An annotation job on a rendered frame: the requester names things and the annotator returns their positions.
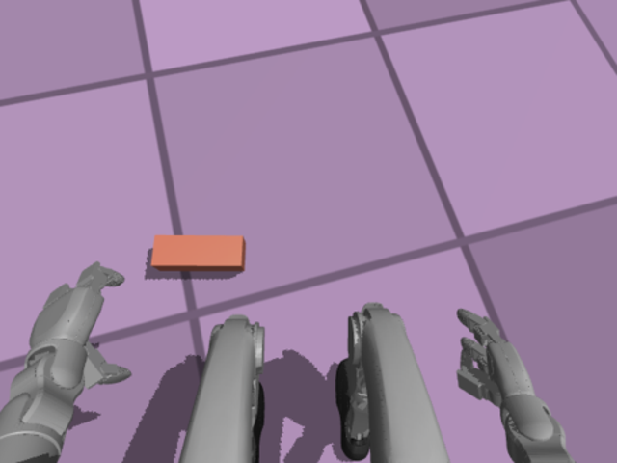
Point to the left robot hand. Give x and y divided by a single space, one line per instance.
71 313

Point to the right robot foot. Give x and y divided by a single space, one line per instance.
355 450

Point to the right robot arm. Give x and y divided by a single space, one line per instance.
532 434

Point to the left robot arm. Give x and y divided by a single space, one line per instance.
33 425

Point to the right robot hand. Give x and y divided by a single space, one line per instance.
501 370

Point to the carton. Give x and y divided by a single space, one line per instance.
199 253

